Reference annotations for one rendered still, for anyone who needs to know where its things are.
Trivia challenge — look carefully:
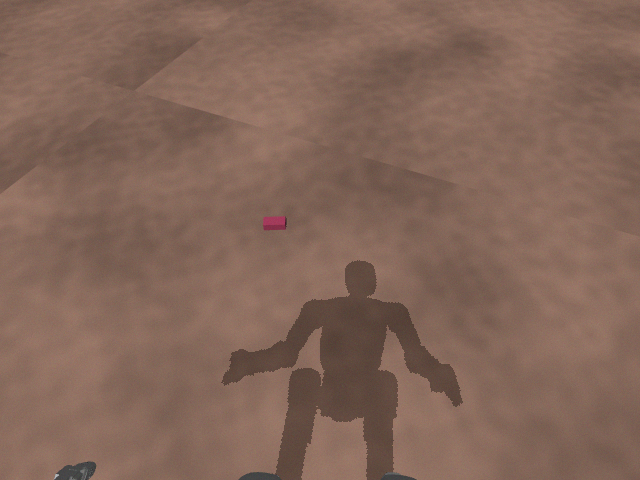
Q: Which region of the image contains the left robot hand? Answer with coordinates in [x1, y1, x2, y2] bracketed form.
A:
[54, 462, 96, 480]

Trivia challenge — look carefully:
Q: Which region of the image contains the small box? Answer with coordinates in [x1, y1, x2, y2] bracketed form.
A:
[263, 216, 286, 230]

